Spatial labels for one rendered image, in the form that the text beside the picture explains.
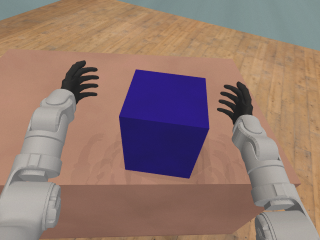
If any carton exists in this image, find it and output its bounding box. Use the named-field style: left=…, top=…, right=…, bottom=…
left=119, top=69, right=210, bottom=179

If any robot left upper arm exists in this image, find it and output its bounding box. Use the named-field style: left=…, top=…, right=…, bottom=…
left=0, top=181, right=61, bottom=240

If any left robot forearm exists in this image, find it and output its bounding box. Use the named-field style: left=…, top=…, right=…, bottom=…
left=0, top=89, right=77, bottom=205

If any pedestal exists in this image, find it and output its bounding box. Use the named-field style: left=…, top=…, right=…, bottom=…
left=0, top=49, right=302, bottom=239

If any robot right hand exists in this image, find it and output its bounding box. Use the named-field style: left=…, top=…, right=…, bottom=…
left=217, top=81, right=253, bottom=125

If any robot left hand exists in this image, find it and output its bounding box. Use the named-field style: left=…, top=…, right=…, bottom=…
left=60, top=60, right=99, bottom=104

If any right robot forearm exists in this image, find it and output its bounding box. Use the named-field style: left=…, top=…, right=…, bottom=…
left=231, top=114, right=320, bottom=240

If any robot right upper arm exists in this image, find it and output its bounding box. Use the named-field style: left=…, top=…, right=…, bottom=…
left=254, top=210, right=318, bottom=240

